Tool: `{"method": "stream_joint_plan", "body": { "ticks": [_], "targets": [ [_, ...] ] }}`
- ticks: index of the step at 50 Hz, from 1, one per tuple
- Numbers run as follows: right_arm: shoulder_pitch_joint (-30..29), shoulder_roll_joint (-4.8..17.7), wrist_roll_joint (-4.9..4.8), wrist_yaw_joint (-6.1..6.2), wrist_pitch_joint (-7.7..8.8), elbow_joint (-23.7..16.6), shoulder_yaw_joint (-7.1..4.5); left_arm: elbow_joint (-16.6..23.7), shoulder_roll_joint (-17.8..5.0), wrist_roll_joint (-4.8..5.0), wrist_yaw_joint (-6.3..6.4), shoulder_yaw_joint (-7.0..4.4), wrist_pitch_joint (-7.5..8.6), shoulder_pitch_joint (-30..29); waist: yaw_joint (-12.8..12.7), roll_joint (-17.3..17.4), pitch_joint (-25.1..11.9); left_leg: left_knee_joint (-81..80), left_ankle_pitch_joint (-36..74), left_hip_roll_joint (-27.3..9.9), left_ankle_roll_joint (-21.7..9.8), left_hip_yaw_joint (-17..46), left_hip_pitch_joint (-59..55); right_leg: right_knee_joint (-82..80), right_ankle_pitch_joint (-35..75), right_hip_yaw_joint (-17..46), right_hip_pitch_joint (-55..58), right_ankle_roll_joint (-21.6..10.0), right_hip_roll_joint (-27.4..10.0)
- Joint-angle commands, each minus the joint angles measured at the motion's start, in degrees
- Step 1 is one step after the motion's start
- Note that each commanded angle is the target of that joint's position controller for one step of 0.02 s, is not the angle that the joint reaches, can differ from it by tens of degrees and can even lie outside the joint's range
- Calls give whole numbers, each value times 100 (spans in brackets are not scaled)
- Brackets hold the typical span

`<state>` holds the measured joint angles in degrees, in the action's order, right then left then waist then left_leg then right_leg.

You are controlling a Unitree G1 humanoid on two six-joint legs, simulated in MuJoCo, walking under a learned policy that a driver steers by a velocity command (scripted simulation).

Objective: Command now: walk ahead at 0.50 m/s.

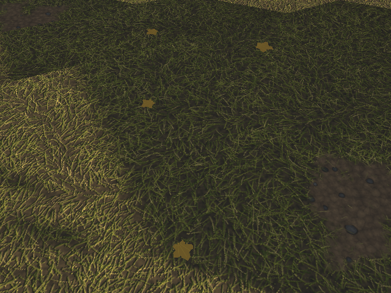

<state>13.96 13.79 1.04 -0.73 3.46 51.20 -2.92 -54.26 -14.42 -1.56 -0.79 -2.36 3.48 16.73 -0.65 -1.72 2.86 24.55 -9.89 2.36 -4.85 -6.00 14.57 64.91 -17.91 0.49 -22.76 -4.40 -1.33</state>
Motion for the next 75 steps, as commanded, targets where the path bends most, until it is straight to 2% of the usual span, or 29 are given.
{"method": "stream_joint_plan", "body": {
  "ticks": [1, 5, 12, 15, 17, 18, 19, 20, 22, 24, 29, 35, 39, 42, 44, 45, 46, 47, 49, 51, 53, 59, 66, 69, 71, 72, 73, 74, 75],
  "targets": [
    [376, 530, -45, 7, 180, -27, -93, 157, -242, -67, -82, -44, -97, 392, -117, 543, -113, -1666, 659, -1490, -735, 1517, -385, -108, 372, 84, -637, 119, -383],
    [797, 569, -90, 1, 208, 205, -93, 520, -244, -69, -110, -20, -123, -659, 47, 451, 207, -1926, 915, -1314, -800, 1235, -615, -1182, 1146, -136, -1371, 386, -578],
    [1291, 711, -53, 55, 141, 386, -126, 953, -195, 18, -81, 65, -46, -1838, 386, 579, 151, -1366, 1918, -1224, -692, 1281, -1165, -3007, 1735, -303, -947, 535, -198],
    [1099, 867, -2, 103, 99, 321, -190, 1023, -404, 45, -33, 5, 41, -1672, 200, 669, 43, -889, 2287, -1381, -575, 1578, -1373, -3371, 1168, -165, -441, 385, -101],
    [871, 891, -18, 94, 89, 257, -214, 694, -621, 4, 51, -112, 159, -505, -337, 429, -473, 381, 2731, -1083, -388, 1433, -1115, -3978, 995, -215, 1092, 189, 75],
    [838, 668, -70, 71, 107, 113, -159, 527, -1003, -136, 137, -229, 240, 441, -670, -98, -1197, 1845, 1833, -684, -260, 1136, -360, -4134, 510, 587, 2460, -65, -743],
    [1329, 19, -270, 70, 98, -143, -35, 579, -1665, -242, 177, -396, 205, 824, -503, -1390, -1947, 3710, -1207, 212, -9, 510, 1548, -4573, -294, 2889, 4020, -571, -2360],
    [1356, 528, -136, 106, 29, -62, -147, 633, -1354, -123, 156, -348, 99, 507, -371, -1077, -1911, 4471, -2026, 59, -109, 877, 2100, -5003, -711, 3773, 3649, -740, -2470],
    [852, 495, -68, 36, -24, -44, -175, 758, -529, -43, 123, -146, 99, -286, -111, -180, -586, 4451, -1121, -493, -101, 982, 2158, -5221, -394, 2108, 2279, -510, -1938],
    [729, 395, 51, -54, -144, -79, -191, 668, -330, -3, 160, -90, 169, -355, 77, -452, -256, 4141, -789, -709, 26, 921, 1897, -5441, 560, 1070, 1665, -270, -1526],
    [104, 268, 87, -201, -354, -357, -166, 464, -441, 71, 142, -150, 356, 30, 147, -287, -148, 3941, -48, -835, 224, 773, 2361, -5678, 1719, 19, 1712, -364, -1458],
    [-1087, 164, 82, -336, -333, -812, -38, 318, -527, 40, 141, -182, 334, 304, -50, -266, 172, 2126, 963, -776, 242, 343, 2275, -5729, 2164, -935, 1846, -331, -1326],
    [-1561, 253, 126, -379, -325, -1049, -24, 177, -705, 34, 187, -238, 239, 638, -169, -254, 280, 1400, 525, -622, -36, -27, 2059, -5447, 2846, -1264, 2468, -252, -1515],
    [-1217, 386, 152, -314, -321, -1011, -94, 131, -930, 19, 222, -295, 98, 669, 40, -408, -24, 1147, -360, -130, -370, -338, 1336, -4324, 5203, -1558, 2886, -150, -1543],
    [194, 614, 178, -196, -226, -592, -251, 187, -1042, 43, 201, -317, -29, 585, 663, -175, -842, 549, -356, 302, -690, -309, -379, -2157, 5257, -1731, 2443, -12, -1428],
    [1033, 1146, 238, -98, -195, -384, -432, 376, -816, 17, 185, -250, -32, 617, 954, 446, -1473, 297, -1028, -646, -986, 1072, -1864, -416, 3219, -1725, 1140, 191, -1254],
    [687, 1808, 92, -56, -251, -549, -572, 864, -319, 78, 73, -179, 35, 578, 501, 1839, -1815, -544, -1132, -2116, -1811, 4389, -3307, 1611, -1312, -1184, -1444, 590, 94],
    [871, 1733, 12, -15, -334, -606, -557, 1022, -781, 20, 49, -236, 107, -151, 814, 741, -1673, -950, -503, -2180, -1801, 4538, -3198, 1827, -1050, -86, -2109, 560, -18],
    [371, 1114, -45, 58, -284, -502, -396, 972, -580, 114, 52, -166, 218, -208, 340, 106, -487, -910, 960, -1788, -1438, 3025, -1766, 930, -132, 43, -1878, 470, -538],
    [-22, 830, -89, 89, -179, -567, -294, 900, -553, -86, 57, -167, 46, -4, -37, 123, -373, -1012, 1704, -1267, -1195, 2318, -957, 323, -53, 115, -1145, 557, -671],
    [98, 852, -125, 56, -62, -551, -277, 927, -489, -140, 18, -161, -132, 42, -119, 175, -436, -1094, 2031, -1089, -1216, 2140, -721, 15, -19, 44, -968, 662, -614],
    [788, 965, -107, 30, -6, -416, -292, 1348, -432, -98, -33, -110, -215, -1156, 254, 410, -45, -1375, 1600, -880, -968, 2118, -897, -1531, 1254, -56, -1679, 792, -524],
    [1453, 929, -28, 129, 35, -159, -211, 1701, -389, -25, -126, -10, -88, -2146, 649, 520, 86, -1096, 2613, -1065, -730, 2047, -1826, -2902, 1780, -251, -1546, 448, -192],
    [1208, 1077, 2, 182, 59, -149, -216, 1625, -543, -8, -98, -60, -27, -1666, 297, 630, 45, -700, 3707, -1177, -517, 1971, -1850, -3383, 1230, -289, -582, 142, 64],
    [1036, 1167, 17, 155, 76, -123, -221, 1202, -760, 4, 24, -179, 41, -315, -332, 495, -631, 807, 4763, -889, -335, 1667, -1684, -3799, 1061, -422, 1091, -103, 363],
    [1032, 980, -12, 130, 105, -217, -160, 1040, -1038, -96, 112, -262, 93, 596, -704, 188, -1256, 2212, 3485, -641, -249, 1513, -814, -3878, 678, 422, 2488, -355, -458],
    [1749, 458, -243, 90, 106, -316, -67, 973, -1731, -200, 124, -449, 73, 1119, -502, -1208, -2102, 4475, 64, 408, 67, 983, 1023, -4221, 76, 3195, 4081, -1188, -2081],
    [1589, 800, -42, 109, 104, -239, -108, 917, -1332, -22, 45, -370, -3, 759, -350, -776, -1796, 4982, -1798, 443, -26, 1350, 1737, -4922, -114, 4250, 3653, -1212, -2187],
    [1158, 833, 14, 92, 78, -297, -130, 1008, -960, 62, 24, -280, -20, 156, -125, -249, -810, 5029, -1348, 79, -39, 1386, 1945, -4974, -454, 3313, 2723, -1121, -2004]
  ]
}}
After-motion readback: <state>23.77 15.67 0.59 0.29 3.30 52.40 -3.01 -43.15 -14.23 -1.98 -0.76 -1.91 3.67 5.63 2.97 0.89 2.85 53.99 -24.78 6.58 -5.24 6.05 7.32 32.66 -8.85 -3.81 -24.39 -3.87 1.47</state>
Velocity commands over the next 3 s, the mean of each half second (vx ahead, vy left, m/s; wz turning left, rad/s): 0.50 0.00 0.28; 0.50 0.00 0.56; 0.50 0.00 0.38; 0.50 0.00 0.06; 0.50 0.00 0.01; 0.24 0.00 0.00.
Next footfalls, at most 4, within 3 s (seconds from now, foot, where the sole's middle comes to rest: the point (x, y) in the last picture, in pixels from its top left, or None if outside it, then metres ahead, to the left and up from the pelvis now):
0.36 right None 0.37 -0.12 -0.78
0.88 left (152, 269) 0.56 0.16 -0.78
1.44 right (147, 182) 0.92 0.22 -0.78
1.94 left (70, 164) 1.00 0.54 -0.78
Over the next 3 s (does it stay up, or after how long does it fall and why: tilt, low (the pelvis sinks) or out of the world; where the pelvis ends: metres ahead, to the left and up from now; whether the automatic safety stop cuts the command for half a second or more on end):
stays up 1.31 0.66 0.00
